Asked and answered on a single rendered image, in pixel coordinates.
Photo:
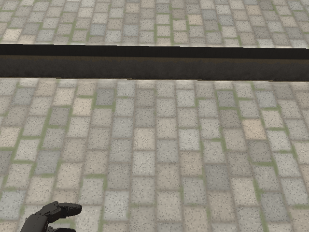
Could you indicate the robot left hand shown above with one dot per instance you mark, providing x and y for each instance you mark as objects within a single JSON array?
[{"x": 49, "y": 213}]

